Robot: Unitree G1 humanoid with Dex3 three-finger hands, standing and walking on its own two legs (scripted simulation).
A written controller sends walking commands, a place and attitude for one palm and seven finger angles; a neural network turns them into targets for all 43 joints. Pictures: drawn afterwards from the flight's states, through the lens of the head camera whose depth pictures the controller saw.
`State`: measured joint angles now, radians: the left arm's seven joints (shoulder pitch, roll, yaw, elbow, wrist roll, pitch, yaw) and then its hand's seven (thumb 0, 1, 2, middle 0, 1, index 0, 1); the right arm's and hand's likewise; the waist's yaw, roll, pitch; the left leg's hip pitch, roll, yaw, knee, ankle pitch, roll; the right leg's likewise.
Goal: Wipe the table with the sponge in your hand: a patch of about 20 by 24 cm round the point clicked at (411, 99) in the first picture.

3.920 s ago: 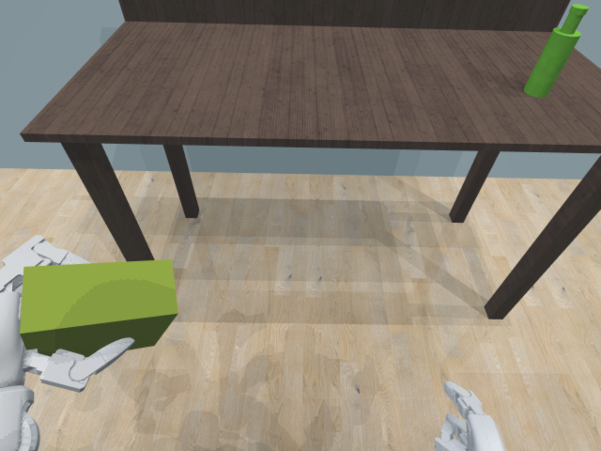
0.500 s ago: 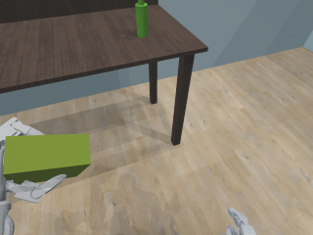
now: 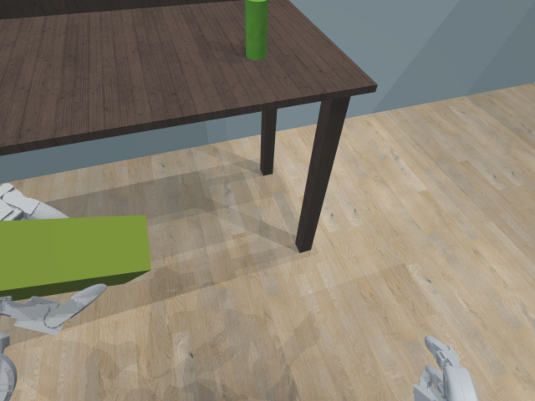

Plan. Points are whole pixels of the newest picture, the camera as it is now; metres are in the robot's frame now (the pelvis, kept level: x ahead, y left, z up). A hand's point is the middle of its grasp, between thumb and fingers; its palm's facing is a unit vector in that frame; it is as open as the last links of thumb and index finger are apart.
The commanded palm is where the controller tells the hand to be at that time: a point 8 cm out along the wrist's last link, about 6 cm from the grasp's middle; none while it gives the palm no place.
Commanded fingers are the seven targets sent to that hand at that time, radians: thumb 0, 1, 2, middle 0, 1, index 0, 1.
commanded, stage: take the last steps up to it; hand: left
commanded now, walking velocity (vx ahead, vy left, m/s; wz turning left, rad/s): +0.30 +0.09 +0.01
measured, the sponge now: (95, 257) +0.23 +0.21 +0.17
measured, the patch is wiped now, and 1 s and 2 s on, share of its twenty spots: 0.00 0.00 0.00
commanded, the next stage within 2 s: come to a stop and stand still in 1.34 s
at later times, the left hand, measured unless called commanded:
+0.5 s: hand (96, 189) +0.32 +0.24 +0.17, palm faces +0.39 -0.80 -0.46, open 10.0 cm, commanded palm +0.26 +0.29 +0.19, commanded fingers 0.00 0.10 1.30 -1.20 -1.60 -1.20 -1.60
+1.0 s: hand (134, 131) +0.43 +0.23 +0.18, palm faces +0.41 -0.79 -0.46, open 10.0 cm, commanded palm +0.37 +0.27 +0.19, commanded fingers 0.00 0.10 1.30 -1.20 -1.60 -1.20 -1.60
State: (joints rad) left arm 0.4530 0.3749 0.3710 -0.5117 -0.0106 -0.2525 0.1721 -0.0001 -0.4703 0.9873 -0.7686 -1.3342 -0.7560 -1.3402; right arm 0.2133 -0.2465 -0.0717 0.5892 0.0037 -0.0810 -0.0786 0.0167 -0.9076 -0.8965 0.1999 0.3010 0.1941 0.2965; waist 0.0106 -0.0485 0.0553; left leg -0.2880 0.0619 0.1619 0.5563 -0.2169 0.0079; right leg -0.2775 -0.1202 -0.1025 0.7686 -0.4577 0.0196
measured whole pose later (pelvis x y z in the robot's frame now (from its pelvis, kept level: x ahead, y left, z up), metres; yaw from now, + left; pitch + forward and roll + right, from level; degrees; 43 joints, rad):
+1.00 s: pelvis +0.21 +0.00 +0.00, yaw +0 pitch +0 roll +1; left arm 0.44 0.35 0.35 -0.46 -0.01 -0.20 0.15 0.00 -0.47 0.99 -0.77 -1.34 -0.75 -1.34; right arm 0.21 -0.17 0.01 0.66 0.00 -0.09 -0.06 0.02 -0.90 -0.90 0.21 0.30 0.20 0.30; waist 0.02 0.04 0.06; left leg -0.38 0.08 0.08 0.91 -0.45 -0.02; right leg -0.32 -0.05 -0.18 0.64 -0.31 -0.06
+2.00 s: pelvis +0.29 -0.03 +0.00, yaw +1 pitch +1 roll +2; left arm 0.40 0.49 0.40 -0.53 0.02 -0.21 0.12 0.00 -0.47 0.99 -0.77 -1.34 -0.75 -1.34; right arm 0.19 -0.25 -0.07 0.53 -0.01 -0.06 -0.09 0.02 -0.91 -0.90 0.20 0.30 0.19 0.30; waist 0.03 -0.03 0.10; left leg -0.26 0.04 0.08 0.53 -0.26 -0.03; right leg -0.34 -0.04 -0.15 0.60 -0.28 -0.06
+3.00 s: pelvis +0.30 +0.01 +0.02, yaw +1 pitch +0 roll -1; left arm 0.42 0.34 0.34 -0.43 -0.04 -0.16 0.12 0.00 -0.47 0.99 -0.77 -1.34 -0.75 -1.35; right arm 0.20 -0.21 0.01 0.55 -0.01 -0.12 -0.04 0.02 -0.90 -0.90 0.20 0.30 0.20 0.30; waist 0.02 0.00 0.03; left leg -0.18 0.02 0.09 0.42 -0.24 0.02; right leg -0.20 0.02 -0.03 0.37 -0.17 -0.01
